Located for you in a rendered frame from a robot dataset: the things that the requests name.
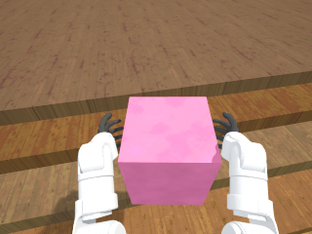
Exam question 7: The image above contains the robot left hand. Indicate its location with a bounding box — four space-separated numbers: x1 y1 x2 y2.
97 112 124 148

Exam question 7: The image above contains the carton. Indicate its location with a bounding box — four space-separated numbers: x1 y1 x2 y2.
118 97 222 206

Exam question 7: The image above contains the robot left upper arm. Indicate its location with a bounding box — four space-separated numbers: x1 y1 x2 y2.
75 219 127 234

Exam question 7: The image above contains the robot right forearm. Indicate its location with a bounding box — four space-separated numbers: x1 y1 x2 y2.
220 132 279 234

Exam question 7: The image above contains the robot left forearm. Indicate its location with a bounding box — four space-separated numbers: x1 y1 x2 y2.
72 132 119 234

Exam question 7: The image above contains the robot right upper arm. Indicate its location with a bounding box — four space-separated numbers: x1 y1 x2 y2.
221 220 275 234

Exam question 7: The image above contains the robot right hand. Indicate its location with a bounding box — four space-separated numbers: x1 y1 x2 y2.
213 112 240 149

